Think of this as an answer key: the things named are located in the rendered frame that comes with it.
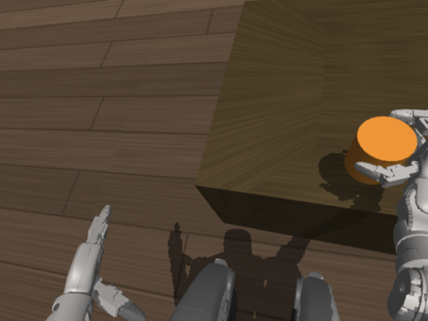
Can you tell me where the can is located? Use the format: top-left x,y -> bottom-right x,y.
344,116 -> 417,185

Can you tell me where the left robot arm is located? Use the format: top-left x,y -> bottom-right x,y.
46,292 -> 94,321

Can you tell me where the right robot hand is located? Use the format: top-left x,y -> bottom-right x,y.
354,109 -> 428,188

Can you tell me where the right robot arm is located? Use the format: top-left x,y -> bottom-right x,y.
387,178 -> 428,321

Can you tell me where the left robot hand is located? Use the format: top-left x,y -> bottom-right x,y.
64,205 -> 146,321

